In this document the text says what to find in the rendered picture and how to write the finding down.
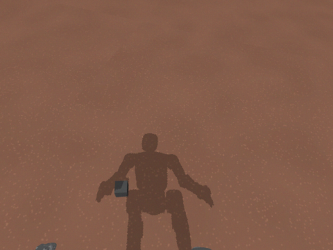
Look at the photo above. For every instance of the cube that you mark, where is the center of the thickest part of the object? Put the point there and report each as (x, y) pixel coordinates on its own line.
(121, 188)

